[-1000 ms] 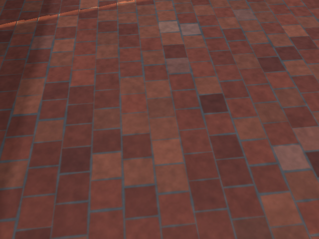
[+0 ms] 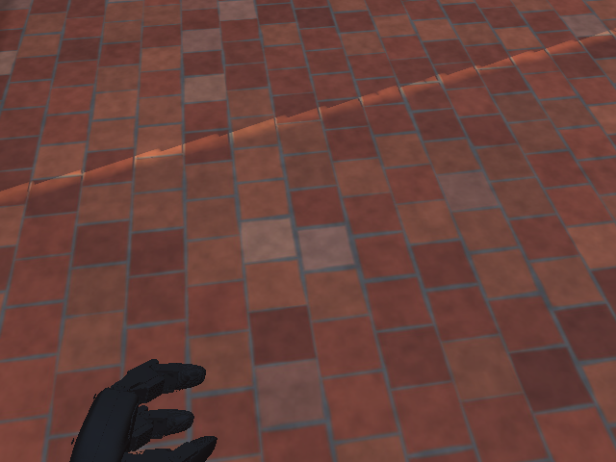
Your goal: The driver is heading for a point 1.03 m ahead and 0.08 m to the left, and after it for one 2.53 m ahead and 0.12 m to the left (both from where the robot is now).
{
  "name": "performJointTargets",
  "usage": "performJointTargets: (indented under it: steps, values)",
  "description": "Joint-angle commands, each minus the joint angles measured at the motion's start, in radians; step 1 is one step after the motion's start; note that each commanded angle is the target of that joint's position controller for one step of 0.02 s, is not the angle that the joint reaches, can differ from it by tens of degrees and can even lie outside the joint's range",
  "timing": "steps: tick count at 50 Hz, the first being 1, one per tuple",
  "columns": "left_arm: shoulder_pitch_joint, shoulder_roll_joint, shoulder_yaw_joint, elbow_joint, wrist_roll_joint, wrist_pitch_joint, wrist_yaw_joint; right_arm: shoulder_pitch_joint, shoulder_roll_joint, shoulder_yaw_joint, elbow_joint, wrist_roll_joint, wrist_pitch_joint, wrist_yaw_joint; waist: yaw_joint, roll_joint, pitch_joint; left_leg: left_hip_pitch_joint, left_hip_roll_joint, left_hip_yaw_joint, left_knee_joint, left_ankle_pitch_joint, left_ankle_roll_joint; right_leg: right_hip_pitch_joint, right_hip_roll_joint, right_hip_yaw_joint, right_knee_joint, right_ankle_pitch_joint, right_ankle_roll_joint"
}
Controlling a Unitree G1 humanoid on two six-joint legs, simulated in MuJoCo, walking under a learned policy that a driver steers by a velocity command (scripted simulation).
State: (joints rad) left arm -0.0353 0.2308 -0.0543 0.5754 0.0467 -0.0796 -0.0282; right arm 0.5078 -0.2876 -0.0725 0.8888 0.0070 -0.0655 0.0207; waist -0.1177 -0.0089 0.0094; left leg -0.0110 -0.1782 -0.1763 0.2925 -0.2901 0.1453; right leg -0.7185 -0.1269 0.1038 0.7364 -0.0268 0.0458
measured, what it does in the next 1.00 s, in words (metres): walks ahead: right foot, then left foot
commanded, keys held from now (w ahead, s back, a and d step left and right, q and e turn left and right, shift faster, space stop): w+q+shift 0.26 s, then w+shift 0.24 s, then w+e+shift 0.40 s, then e+shift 0.10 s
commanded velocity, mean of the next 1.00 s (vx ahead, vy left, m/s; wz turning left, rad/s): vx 0.98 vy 0.00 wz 0.17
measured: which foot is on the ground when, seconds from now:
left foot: down 0.00-0.12, up 0.14-0.54, down 0.56-1.00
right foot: up 0.00-0.10, down 0.12-0.56, up 0.58-0.98, down 1.00-1.00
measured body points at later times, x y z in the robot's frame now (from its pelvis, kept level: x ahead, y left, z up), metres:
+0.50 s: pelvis +0.45 +0.00 -0.02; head +0.48 +0.01 +0.43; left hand +0.25 +0.22 -0.14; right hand +0.80 -0.07 -0.06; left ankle +0.58 +0.16 -0.71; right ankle +0.29 -0.19 -0.74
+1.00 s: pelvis +0.91 +0.15 -0.04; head +0.93 +0.15 +0.41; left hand +1.04 +0.43 -0.13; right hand +0.94 -0.13 -0.17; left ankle +0.62 +0.16 -0.69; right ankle +1.08 +0.15 -0.74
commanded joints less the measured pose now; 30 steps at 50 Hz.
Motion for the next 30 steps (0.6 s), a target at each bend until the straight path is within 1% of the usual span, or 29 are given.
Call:
performJointTargets:
  steps: [1, 2, 3, 4, 5, 6, 7, 8, 9, 10, 11, 12, 13, 14, 15, 16, 18, 19, 20, 21, 22, 23, 24, 25, 26, 27, 28, 29, 30]
  values:
    - [-0.083, 0.098, 0.026, -0.078, -0.016, -0.009, 0.006, -0.024, -0.188, -0.053, -0.08, 0.005, -0.014, -0.002, 0.012, 0.077, 0.04, -0.198, 0.183, -0.198, -0.068, 0.513, 0.081, 0.271, 0.106, -0.109, -0.159, 0.113, -0.009]
    - [-0.071, 0.111, 0.031, -0.078, -0.016, -0.013, 0.011, -0.031, -0.191, -0.056, -0.086, 0.002, -0.012, -0.008, 0.02, 0.082, 0.022, -0.152, 0.191, -0.212, -0.024, 0.549, 0.062, 0.309, 0.117, -0.097, -0.214, 0.093, -0.014]
    - [-0.026, 0.139, 0.043, -0.067, -0.015, -0.017, 0.018, -0.043, -0.204, -0.06, -0.093, 0.0, -0.012, -0.012, 0.043, 0.083, -0.017, -0.113, 0.195, -0.221, 0.054, 0.656, 0.041, 0.383, 0.14, -0.091, -0.248, 0.045, -0.023]
    - [0.075, 0.186, 0.064, -0.039, -0.018, -0.023, 0.029, -0.059, -0.23, -0.065, -0.099, -0.007, -0.015, -0.012, 0.096, 0.075, -0.096, -0.083, 0.192, -0.214, 0.196, 0.768, 0.018, 0.501, 0.159, -0.088, -0.25, -0.04, -0.038]
    - [0.25, 0.223, 0.084, 0.0, -0.018, -0.03, 0.042, -0.114, -0.254, -0.069, -0.113, -0.007, -0.02, -0.006, 0.207, 0.067, -0.193, -0.148, 0.162, -0.194, 0.406, 0.743, -0.003, 0.707, 0.126, -0.07, -0.25, -0.085, -0.055]
    - [0.484, 0.292, 0.116, 0.038, 0.001, -0.032, 0.064, -0.16, -0.188, -0.051, -0.143, -0.009, -0.033, -0.004, 0.31, 0.011, -0.33, -0.3, 0.127, -0.141, 0.7, 0.525, -0.008, 0.966, -0.036, 0.068, -0.213, -0.343, -0.087]
    - [0.522, 0.366, 0.137, 0.048, 0.049, -0.028, 0.066, -0.061, -0.01, -0.006, -0.192, 0.037, -0.036, -0.01, 0.229, -0.292, -0.475, -0.622, 0.021, -0.018, 1.014, -0.252, -0.036, 1.237, -0.367, 0.577, -0.341, -0.604, -0.176]
    - [0.448, 0.349, 0.151, 0.049, 0.023, -0.013, 0.056, -0.079, -0.073, 0.007, -0.211, 0.022, -0.018, -0.016, 0.2, -0.32, -0.456, -0.766, 0.105, 0.041, 1.138, -0.176, -0.021, 1.169, -0.376, 0.807, -0.453, -0.808, -0.219]
    - [0.359, 0.232, 0.129, 0.038, 0.013, -0.009, 0.053, -0.19, -0.126, -0.004, -0.197, -0.007, -0.002, -0.015, 0.211, -0.16, -0.258, -0.814, 0.163, 0.074, 1.124, -0.062, -0.025, 1.006, -0.299, 0.613, -0.465, -0.777, -0.194]
    - [0.332, 0.176, 0.116, 0.056, 0.009, -0.007, 0.047, -0.241, -0.13, -0.006, -0.202, -0.023, 0.006, -0.002, 0.201, -0.057, -0.148, -0.798, 0.197, 0.09, 1.071, -0.006, -0.035, 0.877, -0.249, 0.428, -0.457, -0.565, -0.176]
    - [0.348, 0.16, 0.112, 0.082, 0.012, -0.009, 0.046, -0.277, -0.116, -0.005, -0.209, -0.033, 0.016, 0.014, 0.191, -0.038, -0.092, -0.779, 0.224, 0.093, 1.046, 0.004, -0.043, 0.795, -0.209, 0.299, -0.468, -0.391, -0.159]
    - [0.376, 0.147, 0.107, 0.116, 0.006, -0.015, 0.046, -0.282, -0.088, 0.001, -0.226, -0.042, 0.03, 0.029, 0.168, -0.069, -0.053, -0.767, 0.244, 0.094, 1.037, 0.004, -0.05, 0.73, -0.183, 0.206, -0.486, -0.306, -0.147]
    - [0.401, 0.125, 0.104, 0.148, -0.006, -0.024, 0.039, -0.302, -0.062, 0.009, -0.243, -0.043, 0.044, 0.037, 0.154, -0.091, -0.026, -0.778, 0.263, 0.1, 1.035, 0.003, -0.053, 0.701, -0.17, 0.138, -0.497, -0.221, -0.135]
    - [0.416, 0.106, 0.099, 0.17, -0.017, -0.034, 0.03, -0.325, -0.04, 0.019, -0.267, -0.044, 0.052, 0.043, 0.138, -0.1, -0.016, -0.795, 0.272, 0.097, 1.023, 0.009, -0.053, 0.686, -0.163, 0.096, -0.51, -0.148, -0.132]
    - [0.418, 0.101, 0.098, 0.184, -0.023, -0.043, 0.023, -0.351, -0.031, 0.026, -0.287, -0.047, 0.057, 0.049, 0.126, -0.095, -0.002, -0.808, 0.273, 0.096, 1.003, 0.03, -0.055, 0.664, -0.155, 0.047, -0.533, -0.085, -0.132]
    - [0.409, 0.112, 0.1, 0.19, -0.024, -0.051, 0.019, -0.379, -0.031, 0.033, -0.31, -0.05, 0.057, 0.054, 0.113, -0.097, 0.012, -0.805, 0.267, 0.097, 0.965, 0.072, -0.057, 0.632, -0.147, 0.0, -0.559, -0.029, -0.135]
    - [0.379, 0.138, 0.104, 0.2, -0.018, -0.062, 0.016, -0.427, -0.044, 0.042, -0.339, -0.049, 0.053, 0.06, 0.087, -0.091, 0.059, -0.783, 0.254, 0.099, 0.823, 0.176, -0.058, 0.576, -0.116, -0.107, -0.614, 0.044, -0.136]
    - [0.377, 0.147, 0.105, 0.206, -0.017, -0.064, 0.014, -0.452, -0.048, 0.048, -0.344, -0.048, 0.048, 0.065, 0.086, -0.066, 0.08, -0.731, 0.241, 0.129, 0.707, 0.236, -0.054, 0.55, -0.089, -0.169, -0.644, 0.069, -0.129]
    - [0.385, 0.164, 0.107, 0.215, -0.019, -0.066, 0.012, -0.489, -0.049, 0.054, -0.353, -0.047, 0.045, 0.072, 0.091, -0.053, 0.107, -0.661, 0.229, 0.176, 0.596, 0.283, -0.046, 0.515, -0.083, -0.21, -0.694, 0.092, -0.13]
    - [0.411, 0.179, 0.109, 0.23, -0.023, -0.065, 0.012, -0.533, -0.047, 0.059, -0.359, -0.046, 0.04, 0.078, 0.107, -0.035, 0.133, -0.596, 0.211, 0.224, 0.515, 0.31, -0.032, 0.504, -0.085, -0.239, -0.736, 0.148, -0.131]
    - [0.45, 0.199, 0.111, 0.247, -0.024, -0.062, 0.013, -0.565, -0.045, 0.064, -0.361, -0.045, 0.036, 0.081, 0.123, -0.023, 0.142, -0.554, 0.188, 0.262, 0.46, 0.313, -0.015, 0.543, -0.091, -0.259, -0.746, 0.256, -0.136]
    - [0.478, 0.221, 0.113, 0.261, -0.022, -0.058, 0.015, -0.574, -0.05, 0.065, -0.357, -0.045, 0.032, 0.077, 0.124, -0.032, 0.136, -0.523, 0.157, 0.291, 0.422, 0.29, 0.001, 0.611, -0.094, -0.283, -0.706, 0.479, -0.137]
    - [0.503, 0.253, 0.118, 0.272, -0.021, -0.051, 0.022, -0.562, -0.064, 0.061, -0.35, -0.051, 0.028, 0.071, 0.11, -0.061, 0.101, -0.483, 0.118, 0.316, 0.398, 0.237, 0.016, 0.694, -0.108, -0.296, -0.628, 0.749, -0.136]
    - [0.517, 0.287, 0.123, 0.281, -0.02, -0.04, 0.032, -0.509, -0.087, 0.054, -0.332, -0.059, 0.025, 0.061, 0.073, -0.099, 0.04, -0.414, 0.08, 0.327, 0.384, 0.167, 0.032, 0.764, -0.124, -0.304, -0.497, 0.971, -0.133]
    - [0.514, 0.313, 0.125, 0.29, -0.021, -0.025, 0.042, -0.371, -0.115, 0.04, -0.294, -0.066, 0.022, 0.047, -0.006, -0.129, -0.047, -0.244, 0.06, 0.301, 0.364, 0.097, 0.053, 0.758, -0.143, -0.296, -0.292, 1.08, -0.138]
    - [0.487, 0.319, 0.123, 0.289, -0.031, -0.011, 0.047, -0.158, -0.146, 0.02, -0.228, -0.068, 0.019, 0.028, -0.119, -0.119, -0.144, 0.016, 0.076, 0.251, 0.263, 0.126, 0.075, 0.664, -0.126, -0.294, -0.019, 1.013, -0.138]
    - [0.513, 0.241, 0.106, 0.265, -0.029, -0.009, 0.041, -0.042, -0.228, -0.008, -0.188, -0.086, 0.021, 0.005, -0.123, -0.035, -0.26, 0.295, 0.26, 0.046, 0.291, -0.058, 0.083, 0.431, -0.058, -0.254, 0.345, 0.448, -0.137]
    - [0.61, 0.109, 0.082, 0.212, -0.067, -0.014, 0.021, -0.087, -0.315, -0.029, -0.214, -0.085, 0.019, -0.007, 0.018, 0.233, -0.426, 0.528, 0.593, -0.497, 0.174, -0.172, 0.14, 0.092, 0.12, -0.147, 0.748, -0.447, -0.107]
    - [0.47, 0.219, 0.104, 0.182, -0.063, -0.018, 0.031, -0.076, -0.287, -0.037, -0.22, -0.062, 0.02, -0.012, -0.053, 0.066, -0.424, 0.454, 0.579, -0.55, 0.065, -0.144, 0.133, -0.007, 0.115, -0.011, 0.819, -0.362, -0.134]
Next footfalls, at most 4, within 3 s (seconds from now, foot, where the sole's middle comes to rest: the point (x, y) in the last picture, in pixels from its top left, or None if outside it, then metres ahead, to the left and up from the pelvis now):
0.12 right None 0.32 -0.18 -0.78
0.56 left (213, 399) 0.64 0.17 -0.78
1.00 right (215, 233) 1.12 0.15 -0.78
1.48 left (175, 179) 1.35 0.27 -0.78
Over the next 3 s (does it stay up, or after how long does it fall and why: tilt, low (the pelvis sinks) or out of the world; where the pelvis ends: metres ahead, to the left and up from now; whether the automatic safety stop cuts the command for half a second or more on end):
stays up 1.34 0.14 -0.02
